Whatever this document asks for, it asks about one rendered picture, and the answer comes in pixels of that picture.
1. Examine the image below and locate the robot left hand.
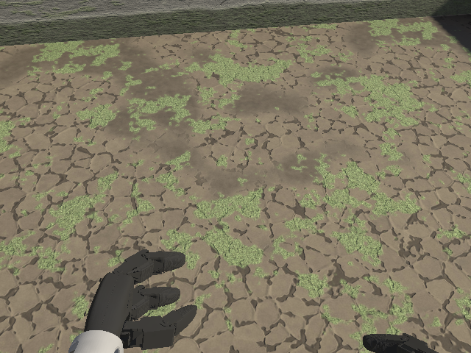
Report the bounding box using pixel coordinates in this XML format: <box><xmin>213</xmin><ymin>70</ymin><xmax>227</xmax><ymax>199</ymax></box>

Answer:
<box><xmin>84</xmin><ymin>249</ymin><xmax>197</xmax><ymax>350</ymax></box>

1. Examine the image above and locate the robot right hand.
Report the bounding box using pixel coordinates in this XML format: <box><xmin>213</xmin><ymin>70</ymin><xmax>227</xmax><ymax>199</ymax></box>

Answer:
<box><xmin>363</xmin><ymin>333</ymin><xmax>438</xmax><ymax>353</ymax></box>

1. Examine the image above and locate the robot left forearm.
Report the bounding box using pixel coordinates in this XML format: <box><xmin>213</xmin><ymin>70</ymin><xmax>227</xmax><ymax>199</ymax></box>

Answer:
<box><xmin>68</xmin><ymin>330</ymin><xmax>124</xmax><ymax>353</ymax></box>

